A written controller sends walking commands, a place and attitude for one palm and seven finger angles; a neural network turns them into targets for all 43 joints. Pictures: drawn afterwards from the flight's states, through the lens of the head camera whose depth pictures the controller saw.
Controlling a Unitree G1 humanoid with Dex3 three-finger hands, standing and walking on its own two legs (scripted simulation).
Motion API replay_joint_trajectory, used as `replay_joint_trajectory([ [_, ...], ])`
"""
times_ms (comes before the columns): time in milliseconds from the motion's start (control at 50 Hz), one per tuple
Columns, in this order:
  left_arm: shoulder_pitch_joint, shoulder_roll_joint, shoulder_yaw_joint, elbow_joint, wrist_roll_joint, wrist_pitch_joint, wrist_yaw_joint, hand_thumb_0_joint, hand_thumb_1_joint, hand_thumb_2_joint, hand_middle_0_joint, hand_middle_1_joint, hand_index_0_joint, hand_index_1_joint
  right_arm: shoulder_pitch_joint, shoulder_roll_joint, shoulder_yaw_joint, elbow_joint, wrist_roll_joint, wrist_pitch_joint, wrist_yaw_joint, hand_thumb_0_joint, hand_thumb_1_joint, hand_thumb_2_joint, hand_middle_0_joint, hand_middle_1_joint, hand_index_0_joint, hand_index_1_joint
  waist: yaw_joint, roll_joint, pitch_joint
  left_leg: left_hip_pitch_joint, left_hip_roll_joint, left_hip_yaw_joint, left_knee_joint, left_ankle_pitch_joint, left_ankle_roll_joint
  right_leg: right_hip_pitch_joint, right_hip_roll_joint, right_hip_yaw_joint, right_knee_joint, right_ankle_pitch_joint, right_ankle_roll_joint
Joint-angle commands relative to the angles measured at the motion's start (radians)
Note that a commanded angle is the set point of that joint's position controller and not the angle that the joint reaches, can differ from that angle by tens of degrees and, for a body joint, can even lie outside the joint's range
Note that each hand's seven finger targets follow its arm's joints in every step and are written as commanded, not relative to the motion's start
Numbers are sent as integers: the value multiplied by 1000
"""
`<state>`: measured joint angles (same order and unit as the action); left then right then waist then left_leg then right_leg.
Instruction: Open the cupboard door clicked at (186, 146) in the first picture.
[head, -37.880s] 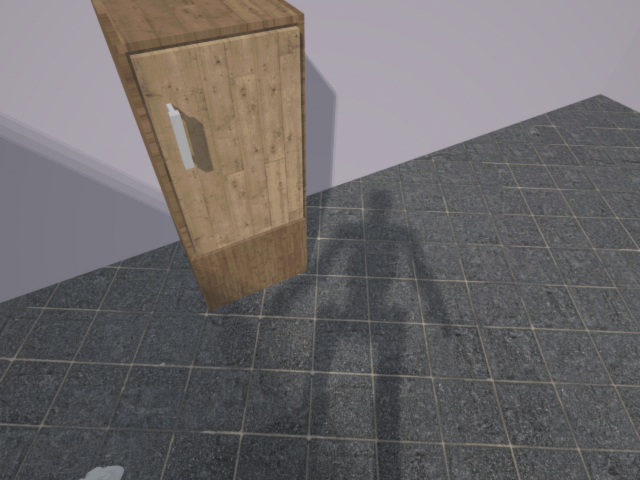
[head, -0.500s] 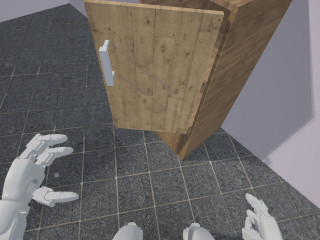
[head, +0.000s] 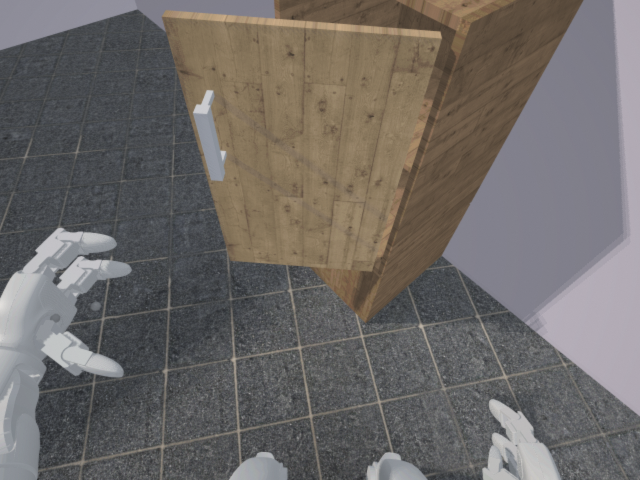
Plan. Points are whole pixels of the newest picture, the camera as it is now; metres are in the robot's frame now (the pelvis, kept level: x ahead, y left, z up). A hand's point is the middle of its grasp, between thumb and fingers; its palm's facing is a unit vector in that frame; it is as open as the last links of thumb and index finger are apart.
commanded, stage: raise the hand with hooked fingers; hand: left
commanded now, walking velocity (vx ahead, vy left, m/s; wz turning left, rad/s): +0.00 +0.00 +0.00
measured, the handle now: (213, 137) +0.59 +0.21 +0.05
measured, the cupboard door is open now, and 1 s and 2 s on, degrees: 45 45 45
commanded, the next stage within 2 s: move the hooked fingers beside the handle in 0.46 s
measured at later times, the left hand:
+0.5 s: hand (102, 308) +0.29 +0.27 +0.06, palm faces +0.00 -1.00 -0.03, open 13.9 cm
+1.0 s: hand (119, 260) +0.35 +0.27 +0.06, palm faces -0.01 -1.00 -0.01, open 13.9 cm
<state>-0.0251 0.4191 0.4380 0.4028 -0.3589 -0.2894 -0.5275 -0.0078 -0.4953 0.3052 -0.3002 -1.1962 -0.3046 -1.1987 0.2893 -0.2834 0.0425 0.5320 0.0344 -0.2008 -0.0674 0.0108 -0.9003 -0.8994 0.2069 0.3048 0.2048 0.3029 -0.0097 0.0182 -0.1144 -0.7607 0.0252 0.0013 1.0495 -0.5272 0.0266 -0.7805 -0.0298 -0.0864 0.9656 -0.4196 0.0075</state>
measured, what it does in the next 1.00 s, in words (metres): stands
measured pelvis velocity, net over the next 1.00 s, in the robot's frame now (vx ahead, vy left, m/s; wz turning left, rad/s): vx -0.01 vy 0.00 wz -0.02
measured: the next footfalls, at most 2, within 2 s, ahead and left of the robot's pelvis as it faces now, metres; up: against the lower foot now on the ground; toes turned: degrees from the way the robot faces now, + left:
none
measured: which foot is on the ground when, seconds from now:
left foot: down 0.00-1.00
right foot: down 0.00-1.00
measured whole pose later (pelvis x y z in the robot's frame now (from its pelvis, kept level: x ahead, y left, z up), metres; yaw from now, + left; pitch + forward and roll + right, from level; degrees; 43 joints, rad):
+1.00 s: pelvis -0.01 +0.00 +0.00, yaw -1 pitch +15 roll -2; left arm -0.30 0.47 0.47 0.69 -0.31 -0.32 -0.54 -0.01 -0.50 0.30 -0.30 -1.20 -0.30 -1.20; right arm 0.31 -0.29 0.04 0.55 0.03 -0.14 -0.07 0.01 -0.90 -0.90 0.21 0.30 0.20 0.30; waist -0.04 0.01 -0.12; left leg -0.81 0.03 0.01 1.06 -0.52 0.02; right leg -0.84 -0.02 -0.07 0.98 -0.40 0.00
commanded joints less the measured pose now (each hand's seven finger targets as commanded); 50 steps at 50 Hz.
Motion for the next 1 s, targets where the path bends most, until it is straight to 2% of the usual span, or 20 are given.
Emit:
replay_joint_trajectory([
  [0,-129,239,87,-158,-34,-61,-17,0,-500,300,-300,-1200,-300,-1200,7,-149,-76,-136,4,-41,-13,0,-900,-900,200,300,200,300,10,56,-269,129,-25,-37,-184,425,-22,216,52,26,-95,258,-42],
  [60,-135,241,88,-167,-29,-62,-17,0,-500,300,-300,-1200,-300,-1200,8,-151,-80,-139,4,-34,-6,0,-900,-900,200,300,200,300,7,69,-272,129,-25,-31,-185,424,-22,209,48,27,-96,264,-35],
  [100,-133,245,92,-151,-31,-65,-12,0,-500,300,-300,-1200,-300,-1200,10,-154,-80,-141,2,-30,-5,0,-900,-900,200,300,200,300,5,43,-244,107,-25,-31,-184,401,-21,203,54,27,-97,247,-38],
  [140,-156,252,97,-177,-28,-77,-7,0,-500,300,-300,-1200,-300,-1200,5,-150,-81,-144,4,-26,-5,0,-900,-900,200,300,200,300,7,83,-261,122,-26,-29,-191,383,-23,201,50,30,-98,229,-37],
  [200,-162,268,111,-195,-29,-95,4,0,-500,300,-300,-1200,-300,-1200,10,-149,-80,-143,-2,-25,-7,0,-900,-900,200,300,200,300,7,80,-272,128,-25,-31,-185,406,-22,209,54,33,-93,249,-40],
  [240,-151,245,95,-176,-25,-101,4,0,-500,300,-300,-1200,-300,-1200,6,-146,-80,-140,3,-21,-8,0,-900,-900,200,300,200,300,2,67,-263,120,-24,-29,-191,375,-22,202,52,31,-96,225,-36],
  [340,-170,248,90,-161,-27,-93,-7,0,-500,300,-300,-1200,-300,-1200,0,-148,-77,-141,5,-19,-14,0,-900,-900,200,300,200,300,0,66,-252,108,-26,-30,-197,334,-18,203,50,36,-106,199,-36],
  [380,-174,246,84,-177,-24,-92,-5,0,-500,300,-300,-1200,-300,-1200,-3,-146,-76,-140,5,-21,-14,0,-900,-900,200,300,200,300,1,94,-258,122,-26,-33,-198,342,-20,196,49,34,-105,200,-37],
  [420,-180,262,97,-181,-26,-94,-6,0,-500,300,-300,-1200,-300,-1200,-1,-146,-74,-139,2,-21,-14,0,-900,-900,200,300,200,300,3,85,-268,126,-25,-35,-195,363,-21,207,51,33,-99,219,-38],
  [540,-178,231,78,-135,-31,-88,-11,0,-500,300,-300,-1200,-300,-1200,-8,-146,-72,-141,7,-19,-17,0,-900,-900,200,300,200,300,-5,39,-229,93,-26,-34,-197,293,-18,188,51,33,-109,166,-35],
  [600,-318,251,65,-129,-19,-91,-6,0,-500,300,-300,-1200,-300,-1200,-4,-151,-69,-123,4,-21,-26,0,-900,-900,200,300,200,300,-26,73,-222,88,-26,-35,-182,270,-17,158,50,42,-105,147,-38],
  [620,-354,278,84,-106,-11,-94,-4,0,-500,300,-300,-1200,-300,-1200,2,-153,-69,-114,3,-19,-29,0,-900,-900,200,300,200,300,-27,54,-238,85,-25,-38,-180,262,-16,160,48,45,-105,139,-36],
  [660,-381,255,54,-76,1,-99,-10,0,-500,300,-300,-1200,-300,-1200,4,-151,-68,-110,4,-20,-34,0,-900,-900,200,300,200,300,-30,70,-239,88,-25,-38,-182,256,-16,143,45,44,-102,129,-35],
  [700,-448,291,67,-51,5,-103,-13,0,-500,300,-300,-1200,-300,-1200,8,-156,-66,-98,4,-19,-38,0,-900,-900,200,300,200,300,-28,91,-251,90,-24,-42,-174,266,-18,140,47,47,-93,133,-42],
  [740,-457,302,75,-21,16,-100,-16,0,-500,300,-300,-1200,-300,-1200,12,-153,-66,-95,2,-14,-35,0,-900,-900,200,300,200,300,-20,100,-296,105,-25,-38,-174,297,-19,165,43,50,-90,165,-40],
  [780,-452,314,90,17,15,-96,-17,0,-500,300,-300,-1200,-300,-1200,19,-156,-69,-92,4,-7,-34,0,-900,-900,200,300,200,300,-18,67,-294,97,-22,-37,-173,319,-19,171,44,48,-90,189,-37],
  [800,-466,316,84,24,15,-97,-21,0,-500,300,-300,-1200,-300,-1200,26,-158,-68,-91,2,-5,-32,0,-900,-900,200,300,200,300,-15,90,-313,104,-21,-37,-166,348,-20,171,46,49,-79,209,-42],
  [860,-471,331,104,84,18,-85,-18,0,-500,300,-300,-1200,-300,-1200,32,-159,-69,-93,3,10,-23,0,-900,-900,200,300,200,300,-11,74,-306,76,-21,-28,-169,339,-20,186,44,51,-83,218,-37],
  [960,-505,338,105,97,31,-101,-12,0,-500,300,-300,-1200,-300,-1200,54,-160,-77,-94,1,32,-13,0,-900,-900,200,300,200,300,-12,95,-333,94,-17,-26,-165,384,-21,175,47,50,-76,248,-37],
  [980,-548,320,81,101,34,-104,-10,0,-500,300,-300,-1200,-300,-1200,56,-161,-75,-90,0,35,-13,0,-900,-900,200,300,200,300,-29,76,-327,93,-16,-28,-164,379,-20,166,48,47,-74,248,-36],
])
